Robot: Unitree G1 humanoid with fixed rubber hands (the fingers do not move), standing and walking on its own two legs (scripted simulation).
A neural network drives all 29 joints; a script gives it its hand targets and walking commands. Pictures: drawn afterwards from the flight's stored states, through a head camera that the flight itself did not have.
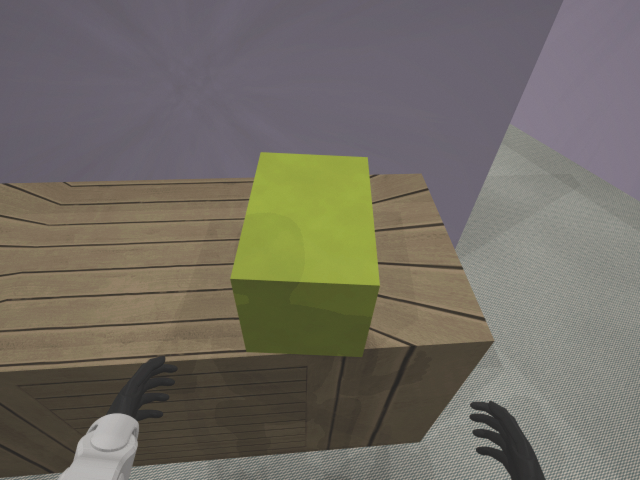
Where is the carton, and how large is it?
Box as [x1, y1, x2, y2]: [230, 152, 379, 356]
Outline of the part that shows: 261,152 230,278 246,351 361,356 379,287 367,157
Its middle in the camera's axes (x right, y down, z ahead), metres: -0.02 +0.02 +0.70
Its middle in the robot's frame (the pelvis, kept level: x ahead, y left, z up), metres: +0.50 +0.04 -0.05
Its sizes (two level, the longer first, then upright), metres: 0.303 0.204 0.210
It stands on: a pedestal, 0.62 m high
